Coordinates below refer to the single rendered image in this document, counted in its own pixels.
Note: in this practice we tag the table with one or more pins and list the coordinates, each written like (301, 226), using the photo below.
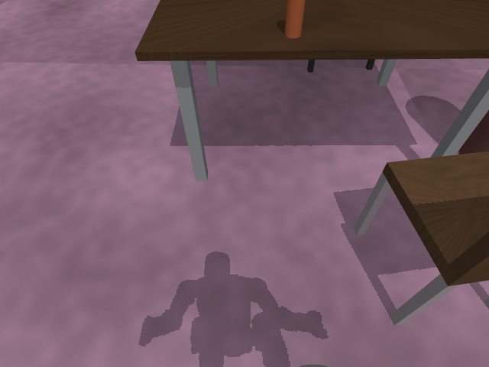
(211, 30)

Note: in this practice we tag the bottle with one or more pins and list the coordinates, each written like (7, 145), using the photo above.
(294, 18)

